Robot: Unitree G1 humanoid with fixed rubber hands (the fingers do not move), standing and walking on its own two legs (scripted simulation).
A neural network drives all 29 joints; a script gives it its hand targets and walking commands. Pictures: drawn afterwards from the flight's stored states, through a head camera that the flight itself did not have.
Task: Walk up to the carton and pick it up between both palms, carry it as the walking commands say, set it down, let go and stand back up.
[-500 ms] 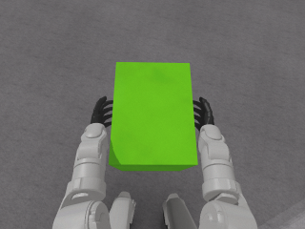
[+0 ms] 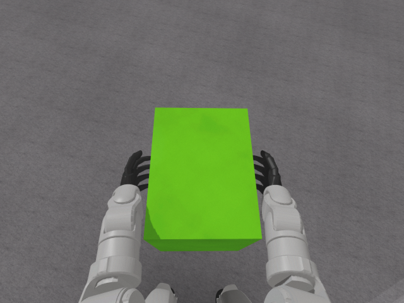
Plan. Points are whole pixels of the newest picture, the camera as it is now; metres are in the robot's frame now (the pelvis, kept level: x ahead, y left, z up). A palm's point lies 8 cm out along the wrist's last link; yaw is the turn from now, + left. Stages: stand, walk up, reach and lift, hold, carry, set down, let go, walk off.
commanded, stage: reach and lift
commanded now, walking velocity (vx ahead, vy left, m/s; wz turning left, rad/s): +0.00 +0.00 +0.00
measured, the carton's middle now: (200, 185) +0.38 +0.00 -0.10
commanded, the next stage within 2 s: hold in 1.84 s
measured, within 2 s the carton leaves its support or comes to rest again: neither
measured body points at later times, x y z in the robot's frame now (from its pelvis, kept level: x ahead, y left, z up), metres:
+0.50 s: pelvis +0.02 +0.00 +0.04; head +0.05 +0.00 +0.49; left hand +0.35 +0.15 +0.03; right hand +0.35 -0.14 +0.03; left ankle +0.03 +0.14 -0.70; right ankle +0.03 -0.14 -0.70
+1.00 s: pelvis +0.02 +0.00 +0.05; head -0.03 +0.00 +0.49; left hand +0.32 +0.15 +0.09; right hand +0.33 -0.15 +0.09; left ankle +0.03 +0.14 -0.70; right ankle +0.03 -0.14 -0.70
